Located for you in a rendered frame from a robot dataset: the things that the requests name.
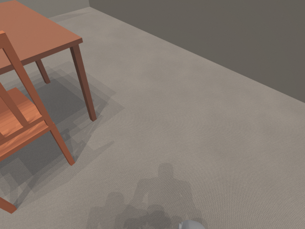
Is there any chair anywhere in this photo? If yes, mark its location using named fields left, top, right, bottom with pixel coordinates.
left=0, top=31, right=75, bottom=214

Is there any table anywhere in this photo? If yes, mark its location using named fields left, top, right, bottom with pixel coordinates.
left=0, top=0, right=97, bottom=121

